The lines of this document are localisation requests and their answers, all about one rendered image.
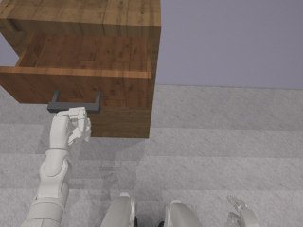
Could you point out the left robot forearm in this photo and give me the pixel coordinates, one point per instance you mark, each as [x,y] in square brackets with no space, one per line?
[51,197]

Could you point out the robot left shin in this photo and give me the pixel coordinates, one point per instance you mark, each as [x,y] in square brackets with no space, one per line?
[127,195]

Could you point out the right robot hand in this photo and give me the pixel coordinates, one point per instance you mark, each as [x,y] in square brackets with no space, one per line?
[247,218]

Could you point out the handle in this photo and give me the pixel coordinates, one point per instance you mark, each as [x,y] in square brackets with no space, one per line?
[91,108]

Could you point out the drawer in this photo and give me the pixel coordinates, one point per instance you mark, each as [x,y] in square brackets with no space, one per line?
[80,66]

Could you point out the robot right thigh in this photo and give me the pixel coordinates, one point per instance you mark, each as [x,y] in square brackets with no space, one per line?
[180,215]

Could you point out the left robot hand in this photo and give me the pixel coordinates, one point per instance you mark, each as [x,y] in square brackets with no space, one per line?
[66,122]

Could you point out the cabinet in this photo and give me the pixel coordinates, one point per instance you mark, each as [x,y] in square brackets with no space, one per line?
[114,18]

